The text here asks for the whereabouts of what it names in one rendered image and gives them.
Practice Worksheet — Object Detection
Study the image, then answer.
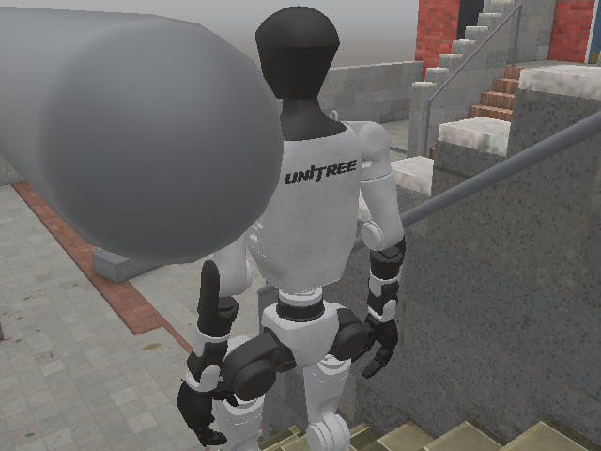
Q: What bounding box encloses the robot left upper arm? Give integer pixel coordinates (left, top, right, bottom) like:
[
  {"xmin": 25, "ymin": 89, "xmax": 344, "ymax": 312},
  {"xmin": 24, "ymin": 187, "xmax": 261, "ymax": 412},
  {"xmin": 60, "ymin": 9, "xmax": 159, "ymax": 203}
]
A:
[{"xmin": 206, "ymin": 229, "xmax": 253, "ymax": 298}]

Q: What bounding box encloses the robot right hand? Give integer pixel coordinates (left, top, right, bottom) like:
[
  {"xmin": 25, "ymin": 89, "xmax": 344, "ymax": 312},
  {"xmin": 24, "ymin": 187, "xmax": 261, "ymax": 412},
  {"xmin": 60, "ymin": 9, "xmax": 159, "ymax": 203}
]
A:
[{"xmin": 351, "ymin": 313, "xmax": 398, "ymax": 379}]

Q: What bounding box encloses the right robot thigh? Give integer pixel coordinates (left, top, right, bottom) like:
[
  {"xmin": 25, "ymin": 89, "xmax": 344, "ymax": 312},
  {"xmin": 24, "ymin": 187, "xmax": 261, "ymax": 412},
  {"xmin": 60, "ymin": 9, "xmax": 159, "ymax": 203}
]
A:
[{"xmin": 303, "ymin": 303, "xmax": 368, "ymax": 451}]

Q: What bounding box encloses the robot right upper arm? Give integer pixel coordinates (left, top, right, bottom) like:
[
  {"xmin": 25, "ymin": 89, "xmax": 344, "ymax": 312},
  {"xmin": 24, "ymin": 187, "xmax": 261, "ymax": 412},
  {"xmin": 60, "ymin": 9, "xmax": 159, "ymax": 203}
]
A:
[{"xmin": 341, "ymin": 121, "xmax": 404, "ymax": 251}]

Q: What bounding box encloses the robot left forearm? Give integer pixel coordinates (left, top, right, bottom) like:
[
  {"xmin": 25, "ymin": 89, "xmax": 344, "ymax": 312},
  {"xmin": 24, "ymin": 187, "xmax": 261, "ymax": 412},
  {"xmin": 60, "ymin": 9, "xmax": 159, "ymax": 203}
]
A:
[{"xmin": 185, "ymin": 260, "xmax": 239, "ymax": 392}]

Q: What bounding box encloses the robot right forearm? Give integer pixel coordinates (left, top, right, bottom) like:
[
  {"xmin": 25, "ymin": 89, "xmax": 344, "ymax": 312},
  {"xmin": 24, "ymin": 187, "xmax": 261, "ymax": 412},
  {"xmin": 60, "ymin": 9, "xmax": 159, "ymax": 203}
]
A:
[{"xmin": 367, "ymin": 235, "xmax": 406, "ymax": 322}]

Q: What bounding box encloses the robot right shin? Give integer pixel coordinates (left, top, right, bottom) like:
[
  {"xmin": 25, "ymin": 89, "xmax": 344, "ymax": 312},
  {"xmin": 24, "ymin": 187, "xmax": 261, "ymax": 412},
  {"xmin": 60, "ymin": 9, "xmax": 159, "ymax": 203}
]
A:
[{"xmin": 310, "ymin": 414, "xmax": 350, "ymax": 451}]

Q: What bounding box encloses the robot left hand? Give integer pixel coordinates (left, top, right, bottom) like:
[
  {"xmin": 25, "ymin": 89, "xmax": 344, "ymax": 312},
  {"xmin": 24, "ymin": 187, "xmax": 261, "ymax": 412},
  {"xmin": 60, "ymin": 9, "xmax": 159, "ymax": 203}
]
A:
[{"xmin": 177, "ymin": 379, "xmax": 239, "ymax": 447}]

